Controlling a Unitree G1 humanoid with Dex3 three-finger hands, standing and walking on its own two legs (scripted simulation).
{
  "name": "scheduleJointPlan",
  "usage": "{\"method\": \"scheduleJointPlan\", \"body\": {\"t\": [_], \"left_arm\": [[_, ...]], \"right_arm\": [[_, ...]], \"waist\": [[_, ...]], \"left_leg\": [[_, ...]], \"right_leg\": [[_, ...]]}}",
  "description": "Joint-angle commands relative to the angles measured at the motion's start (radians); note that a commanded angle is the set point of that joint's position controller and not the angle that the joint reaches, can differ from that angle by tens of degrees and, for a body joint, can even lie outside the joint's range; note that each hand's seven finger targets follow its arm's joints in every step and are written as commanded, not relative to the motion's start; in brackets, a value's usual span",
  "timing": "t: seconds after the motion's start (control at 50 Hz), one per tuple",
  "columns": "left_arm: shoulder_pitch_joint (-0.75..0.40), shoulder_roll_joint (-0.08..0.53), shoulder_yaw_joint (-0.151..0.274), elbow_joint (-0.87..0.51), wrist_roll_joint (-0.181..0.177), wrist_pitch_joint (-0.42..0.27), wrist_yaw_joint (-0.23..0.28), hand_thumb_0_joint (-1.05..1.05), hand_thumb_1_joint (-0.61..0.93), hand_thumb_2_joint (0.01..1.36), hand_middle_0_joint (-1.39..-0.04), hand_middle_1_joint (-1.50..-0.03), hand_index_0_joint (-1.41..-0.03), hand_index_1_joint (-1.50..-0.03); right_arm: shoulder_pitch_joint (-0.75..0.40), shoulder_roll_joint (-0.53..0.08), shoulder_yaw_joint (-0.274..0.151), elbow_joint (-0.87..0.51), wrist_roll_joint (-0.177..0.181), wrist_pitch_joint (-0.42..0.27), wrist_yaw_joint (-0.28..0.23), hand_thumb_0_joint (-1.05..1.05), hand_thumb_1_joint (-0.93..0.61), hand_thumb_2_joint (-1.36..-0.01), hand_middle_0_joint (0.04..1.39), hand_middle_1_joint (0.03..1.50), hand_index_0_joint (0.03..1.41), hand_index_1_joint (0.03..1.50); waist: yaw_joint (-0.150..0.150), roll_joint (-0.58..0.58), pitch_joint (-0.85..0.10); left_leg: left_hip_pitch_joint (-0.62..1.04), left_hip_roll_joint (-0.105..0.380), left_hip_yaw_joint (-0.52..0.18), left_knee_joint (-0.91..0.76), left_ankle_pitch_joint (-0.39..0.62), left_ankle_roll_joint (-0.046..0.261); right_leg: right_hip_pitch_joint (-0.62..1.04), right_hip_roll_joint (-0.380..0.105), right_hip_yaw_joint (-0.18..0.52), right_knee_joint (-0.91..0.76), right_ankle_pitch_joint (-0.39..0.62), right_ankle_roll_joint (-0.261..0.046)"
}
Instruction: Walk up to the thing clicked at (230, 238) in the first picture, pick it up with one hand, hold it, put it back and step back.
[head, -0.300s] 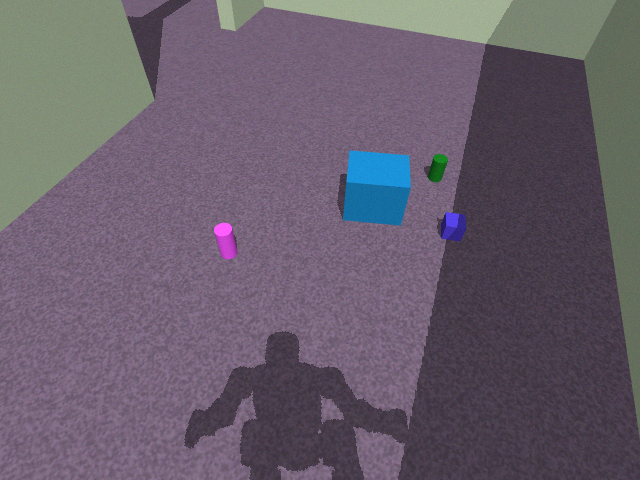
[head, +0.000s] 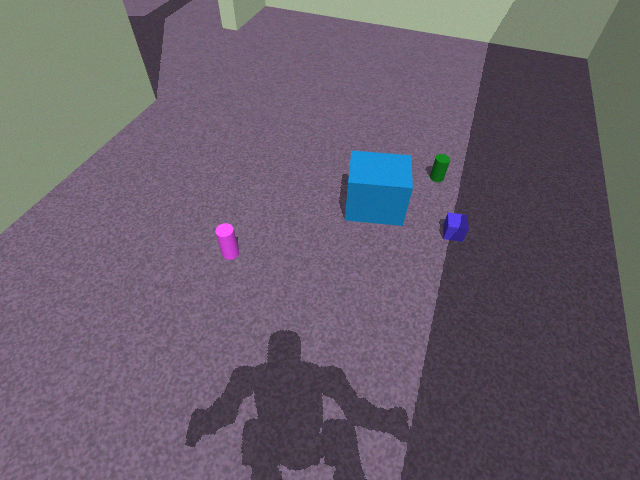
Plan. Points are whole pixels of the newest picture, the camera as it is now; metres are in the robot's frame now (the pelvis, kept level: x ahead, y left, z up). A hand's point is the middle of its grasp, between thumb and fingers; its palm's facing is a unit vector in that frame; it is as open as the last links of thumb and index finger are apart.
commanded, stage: stand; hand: left
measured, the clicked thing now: (227, 242) +1.02 +0.36 -0.71
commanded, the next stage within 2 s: walk up in 0.82 s
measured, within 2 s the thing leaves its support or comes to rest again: neither
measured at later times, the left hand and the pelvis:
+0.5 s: hand out of the picture +0.08 +0.25 -0.16, palm faces -0.02 -0.94 -0.33, open 7.4 cm; pelvis +0.00 +0.00 +0.00, yaw +0 degrees
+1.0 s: hand out of the picture +0.07 +0.28 -0.16, palm faces +0.05 -0.93 -0.37, open 7.4 cm; pelvis +0.02 +0.00 -0.02, yaw +3 degrees
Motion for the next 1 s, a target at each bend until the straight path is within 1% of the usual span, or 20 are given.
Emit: {"method": "scheduleJointPlan", "body": {"t": [0.0, 0.16, 0.3, 0.38, 0.42, 0.5, 0.54, 0.62, 0.68, 0.78, 0.8, 0.82, 0.84, 0.86, 0.88, 0.9, 0.92, 0.94, 0.96, 0.98], "left_arm": [[-0.03, 0.205, 0.036, -0.06, -0.006, -0.023, 0.019, 0.0, 0.9, 0.9, -0.2, -0.3, -0.2, -0.3], [-0.036, 0.208, 0.039, -0.058, -0.007, -0.021, 0.019, 0.0, 0.9, 0.9, -0.2, -0.3, -0.2, -0.3], [-0.04, 0.214, 0.043, -0.063, -0.006, -0.021, 0.02, 0.0, 0.9, 0.9, -0.2, -0.3, -0.2, -0.3], [-0.029, 0.207, 0.041, -0.062, -0.004, -0.02, 0.019, 0.0, 0.9, 0.9, -0.2, -0.3, -0.2, -0.3], [-0.036, 0.213, 0.043, -0.064, -0.004, -0.018, 0.019, 0.0, 0.9, 0.9, -0.2, -0.3, -0.2, -0.3], [-0.031, 0.209, 0.043, -0.061, -0.006, -0.018, 0.018, 0.0, 0.9, 0.9, -0.2, -0.3, -0.2, -0.3], [-0.026, 0.205, 0.042, -0.062, -0.005, -0.018, 0.018, 0.0, 0.9, 0.9, -0.2, -0.3, -0.2, -0.3], [-0.036, 0.212, 0.042, -0.064, -0.004, -0.019, 0.019, 0.0, 0.9, 0.9, -0.2, -0.3, -0.2, -0.3], [-0.025, 0.21, 0.041, -0.064, -0.005, -0.018, 0.018, 0.0, 0.9, 0.9, -0.2, -0.3, -0.2, -0.3], [-0.028, 0.213, 0.042, -0.062, -0.005, -0.018, 0.019, 0.0, 0.9, 0.9, -0.2, -0.3, -0.2, -0.3], [0.023, 0.31, 0.102, -0.122, 0.005, -0.037, -0.006, 0.0, 0.9, 0.9, -0.2, -0.3, -0.2, -0.3], [0.022, 0.294, 0.104, -0.122, 0.017, -0.039, -0.014, 0.0, 0.9, 0.9, -0.2, -0.3, -0.2, -0.3], [0.021, 0.283, 0.109, -0.14, 0.022, -0.042, -0.019, 0.0, 0.9, 0.9, -0.2, -0.3, -0.2, -0.3], [0.025, 0.261, 0.109, -0.159, 0.022, -0.046, -0.025, 0.0, 0.9, 0.9, -0.2, -0.3, -0.2, -0.3], [0.044, 0.253, 0.111, -0.169, 0.02, -0.05, -0.027, 0.0, 0.9, 0.9, -0.2, -0.3, -0.2, -0.3], [0.065, 0.256, 0.116, -0.172, 0.02, -0.054, -0.027, 0.0, 0.9, 0.9, -0.2, -0.3, -0.2, -0.3], [0.139, 0.267, 0.125, -0.167, 0.02, -0.06, -0.024, 0.0, 0.9, 0.9, -0.2, -0.3, -0.2, -0.3], [0.205, 0.299, 0.136, -0.153, 0.025, -0.067, -0.023, 0.0, 0.9, 0.9, -0.2, -0.3, -0.2, -0.3], [0.256, 0.377, 0.16, -0.151, 0.033, -0.073, -0.019, 0.0, 0.9, 0.9, -0.2, -0.3, -0.2, -0.3], [0.207, 0.405, 0.166, -0.192, 0.039, -0.081, -0.014, 0.0, 0.9, 0.9, -0.2, -0.3, -0.2, -0.3]], "right_arm": [[-0.032, -0.218, -0.038, -0.057, 0.002, -0.02, -0.012, 0.0, -0.9, -0.9, 0.2, 0.3, 0.2, 0.3], [-0.034, -0.213, -0.037, -0.057, 0.004, -0.017, -0.011, 0.0, -0.9, -0.9, 0.2, 0.3, 0.2, 0.3], [-0.031, -0.213, -0.036, -0.061, 0.003, -0.02, -0.013, 0.0, -0.9, -0.9, 0.2, 0.3, 0.2, 0.3], [-0.039, -0.218, -0.037, -0.063, 0.003, -0.02, -0.013, 0.0, -0.9, -0.9, 0.2, 0.3, 0.2, 0.3], [-0.03, -0.216, -0.037, -0.062, 0.003, -0.019, -0.013, 0.0, -0.9, -0.9, 0.2, 0.3, 0.2, 0.3], [-0.03, -0.215, -0.034, -0.059, 0.003, -0.02, -0.013, 0.0, -0.9, -0.9, 0.2, 0.3, 0.2, 0.3], [-0.034, -0.221, -0.036, -0.062, 0.003, -0.02, -0.013, 0.0, -0.9, -0.9, 0.2, 0.3, 0.2, 0.3], [-0.035, -0.216, -0.035, -0.063, 0.003, -0.02, -0.013, 0.0, -0.9, -0.9, 0.2, 0.3, 0.2, 0.3], [-0.027, -0.22, -0.036, -0.058, 0.001, -0.02, -0.013, 0.0, -0.9, -0.9, 0.2, 0.3, 0.2, 0.3], [-0.031, -0.216, -0.036, -0.056, 0.002, -0.02, -0.012, 0.0, -0.9, -0.9, 0.2, 0.3, 0.2, 0.3], [0.048, -0.294, -0.095, -0.109, -0.009, -0.022, 0.017, 0.0, -0.9, -0.9, 0.2, 0.3, 0.2, 0.3], [0.048, -0.306, -0.104, -0.11, -0.017, -0.019, 0.028, 0.0, -0.9, -0.9, 0.2, 0.3, 0.2, 0.3], [0.025, -0.306, -0.11, -0.131, -0.019, -0.017, 0.033, 0.0, -0.9, -0.9, 0.2, 0.3, 0.2, 0.3], [0.019, -0.286, -0.11, -0.153, -0.019, -0.018, 0.039, 0.0, -0.9, -0.9, 0.2, 0.3, 0.2, 0.3], [0.007, -0.285, -0.114, -0.176, -0.021, -0.021, 0.044, 0.0, -0.9, -0.9, 0.2, 0.3, 0.2, 0.3], [-0.001, -0.28, -0.118, -0.197, -0.022, -0.024, 0.045, 0.0, -0.9, -0.9, 0.2, 0.3, 0.2, 0.3], [-0.017, -0.27, -0.116, -0.222, -0.02, -0.027, 0.051, 0.0, -0.9, -0.9, 0.2, 0.3, 0.2, 0.3], [-0.067, -0.245, -0.113, -0.255, -0.019, -0.026, 0.056, 0.0, -0.9, -0.9, 0.2, 0.3, 0.2, 0.3], [-0.119, -0.216, -0.107, -0.288, -0.02, -0.025, 0.055, 0.0, -0.9, -0.9, 0.2, 0.3, 0.2, 0.3], [-0.112, -0.232, -0.105, -0.293, -0.033, -0.027, 0.048, 0.0, -0.9, -0.9, 0.2, 0.3, 0.2, 0.3]], "waist": [[-0.004, 0.001, -0.09], [-0.004, 0.007, -0.08], [-0.004, 0.003, -0.096], [0.002, 0.004, -0.089], [-0.006, 0.001, -0.092], [-0.002, 0.015, -0.079], [0.002, 0.017, -0.091], [-0.003, 0.0, -0.087], [-0.003, 0.011, -0.079], [-0.003, 0.005, -0.08], [-0.001, 0.02, -0.146], [0.006, 0.07, -0.061], [0.009, 0.084, -0.003], [0.018, 0.067, 0.044], [0.029, 0.062, 0.062], [0.039, 0.045, 0.052], [0.071, 0.028, 0.001], [0.103, -0.027, -0.008], [0.142, -0.18, 0.028], [0.125, -0.11, 0.077]], "left_leg": [[0.029, 0.126, -0.094, -0.035, 0.174, 0.028], [0.011, 0.123, -0.096, -0.049, 0.153, 0.025], [0.032, 0.127, -0.092, -0.044, 0.198, 0.029], [0.036, 0.129, -0.095, -0.043, 0.187, 0.028], [0.037, 0.129, -0.094, -0.048, 0.185, 0.026], [0.022, 0.125, -0.094, -0.055, 0.168, 0.025], [0.033, 0.13, -0.096, -0.051, 0.173, 0.031], [0.036, 0.129, -0.097, -0.049, 0.188, 0.028], [0.023, 0.124, -0.093, -0.056, 0.155, 0.026], [0.022, 0.127, -0.1, -0.062, 0.148, 0.027], [-0.02, 0.084, -0.152, -0.011, -0.352, 0.099], [-0.121, 0.113, -0.212, -0.03, -0.511, 0.122], [-0.158, 0.137, -0.254, -0.048, -0.541, 0.139], [-0.181, 0.159, -0.287, -0.043, -0.525, 0.153], [-0.185, 0.168, -0.304, -0.03, -0.483, 0.157], [-0.219, 0.157, -0.3, 0.004, -0.452, 0.153], [-0.263, 0.126, -0.263, 0.069, -0.436, 0.135], [-0.415, 0.044, -0.179, 0.204, -0.385, 0.085], [-0.624, -0.051, -0.025, 0.462, -0.303, 0.042], [-0.688, 0.026, -0.097, 0.586, -0.3, 0.029]], "right_leg": [[0.002, -0.113, 0.081, -0.062, 0.167, -0.032], [0.018, -0.113, 0.078, -0.065, 0.147, -0.036], [0.038, -0.12, 0.081, -0.059, 0.198, -0.038], [0.024, -0.116, 0.074, -0.068, 0.174, -0.034], [0.022, -0.116, 0.076, -0.063, 0.173, -0.038], [0.026, -0.117, 0.08, -0.068, 0.165, -0.036], [0.031, -0.118, 0.078, -0.068, 0.164, -0.036], [0.021, -0.116, 0.075, -0.067, 0.167, -0.036], [0.022, -0.118, 0.082, -0.08, 0.151, -0.036], [0.028, -0.117, 0.079, -0.073, 0.139, -0.038], [0.061, -0.053, 0.028, 0.046, -0.311, -0.064], [-0.011, -0.058, 0.034, 0.108, -0.414, -0.078], [-0.099, -0.054, 0.034, 0.151, -0.426, -0.081], [-0.145, -0.048, 0.025, 0.173, -0.398, -0.081], [-0.167, -0.049, 0.031, 0.173, -0.346, -0.084], [-0.129, -0.055, 0.046, 0.149, -0.31, -0.09], [-0.028, -0.08, 0.086, 0.089, -0.331, -0.106], [0.115, -0.14, 0.223, -0.028, -0.44, -0.144], [0.235, -0.319, 0.475, -0.214, -0.586, -0.225], [0.207, -0.455, 0.574, -0.259, -0.547, -0.29]]}}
